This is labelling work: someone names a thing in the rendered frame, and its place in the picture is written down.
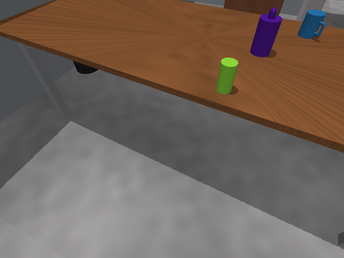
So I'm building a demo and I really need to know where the table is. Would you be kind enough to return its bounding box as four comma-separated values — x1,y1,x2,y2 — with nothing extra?
0,0,344,248

